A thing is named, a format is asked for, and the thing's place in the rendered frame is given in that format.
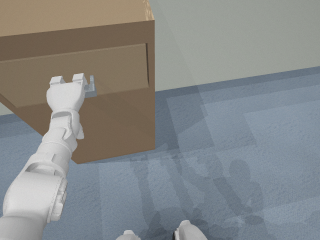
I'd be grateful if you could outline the drawer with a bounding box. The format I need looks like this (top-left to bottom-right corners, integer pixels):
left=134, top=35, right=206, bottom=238
left=0, top=43, right=148, bottom=107

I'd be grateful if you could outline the handle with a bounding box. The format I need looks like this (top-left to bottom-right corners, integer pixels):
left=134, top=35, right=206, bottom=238
left=84, top=75, right=97, bottom=98

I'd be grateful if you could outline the cabinet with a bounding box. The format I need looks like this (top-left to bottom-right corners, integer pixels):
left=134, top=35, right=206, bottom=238
left=0, top=0, right=155, bottom=164

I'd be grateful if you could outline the right robot thigh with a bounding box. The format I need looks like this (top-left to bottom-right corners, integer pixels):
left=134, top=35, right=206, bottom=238
left=174, top=224, right=208, bottom=240

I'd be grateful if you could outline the robot left upper arm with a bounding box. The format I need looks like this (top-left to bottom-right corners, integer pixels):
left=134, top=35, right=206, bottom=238
left=0, top=171, right=68, bottom=240

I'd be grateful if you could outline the left robot hand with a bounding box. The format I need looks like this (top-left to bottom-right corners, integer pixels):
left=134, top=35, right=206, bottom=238
left=46, top=73, right=88, bottom=140

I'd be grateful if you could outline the right robot shin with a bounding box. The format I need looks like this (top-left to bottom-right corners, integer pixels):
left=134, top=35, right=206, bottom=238
left=178, top=220, right=191, bottom=228

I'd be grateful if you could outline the left robot forearm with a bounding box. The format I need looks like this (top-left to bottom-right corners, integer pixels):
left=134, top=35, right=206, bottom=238
left=3, top=108, right=80, bottom=215

